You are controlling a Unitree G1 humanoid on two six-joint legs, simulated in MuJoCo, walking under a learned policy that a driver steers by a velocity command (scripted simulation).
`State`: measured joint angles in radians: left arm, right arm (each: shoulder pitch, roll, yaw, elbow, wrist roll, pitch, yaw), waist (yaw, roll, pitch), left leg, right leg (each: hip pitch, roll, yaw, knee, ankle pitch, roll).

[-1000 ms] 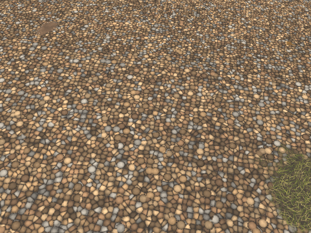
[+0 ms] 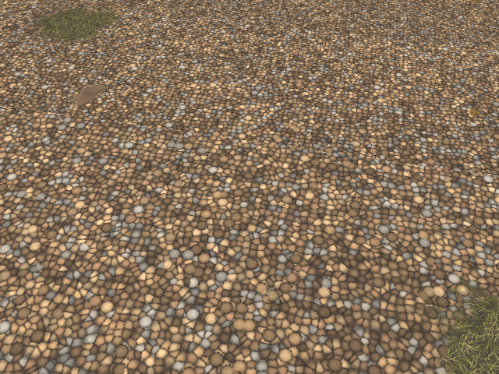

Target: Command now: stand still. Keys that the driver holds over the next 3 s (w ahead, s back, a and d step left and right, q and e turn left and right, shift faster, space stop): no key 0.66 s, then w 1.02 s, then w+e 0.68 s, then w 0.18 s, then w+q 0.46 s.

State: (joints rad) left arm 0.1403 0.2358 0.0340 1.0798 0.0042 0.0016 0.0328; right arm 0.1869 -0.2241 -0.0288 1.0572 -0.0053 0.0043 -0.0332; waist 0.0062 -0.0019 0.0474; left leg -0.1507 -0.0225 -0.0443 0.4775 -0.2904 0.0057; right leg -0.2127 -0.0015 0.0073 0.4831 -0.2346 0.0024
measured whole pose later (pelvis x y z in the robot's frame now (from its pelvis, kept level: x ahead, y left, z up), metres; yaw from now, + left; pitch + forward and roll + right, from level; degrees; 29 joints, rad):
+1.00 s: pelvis +0.06 +0.01 -0.01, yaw +0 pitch +1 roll +0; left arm 0.36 0.22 0.04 1.08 -0.03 -0.07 0.01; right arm 0.35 -0.18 -0.03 1.08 0.03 -0.11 -0.01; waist 0.00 -0.03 -0.03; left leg -0.18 -0.03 0.00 0.57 -0.41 0.06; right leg -0.27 -0.01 0.03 0.67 -0.39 -0.03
